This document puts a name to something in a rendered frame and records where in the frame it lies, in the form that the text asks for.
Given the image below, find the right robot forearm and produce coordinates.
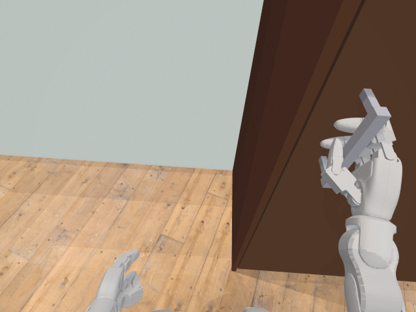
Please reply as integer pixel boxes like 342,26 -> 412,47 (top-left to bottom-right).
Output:
338,215 -> 406,312

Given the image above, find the robot right hand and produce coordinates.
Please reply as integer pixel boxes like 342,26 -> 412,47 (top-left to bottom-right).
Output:
320,118 -> 402,221

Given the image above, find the handle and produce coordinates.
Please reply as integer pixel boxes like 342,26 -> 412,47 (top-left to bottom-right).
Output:
318,88 -> 391,188

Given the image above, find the robot left hand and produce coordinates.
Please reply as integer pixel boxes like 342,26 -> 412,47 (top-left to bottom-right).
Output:
95,249 -> 143,311

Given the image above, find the wardrobe door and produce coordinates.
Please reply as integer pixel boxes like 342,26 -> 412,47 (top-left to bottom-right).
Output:
238,0 -> 416,282

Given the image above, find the left robot forearm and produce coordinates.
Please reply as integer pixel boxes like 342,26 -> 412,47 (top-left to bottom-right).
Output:
86,298 -> 118,312

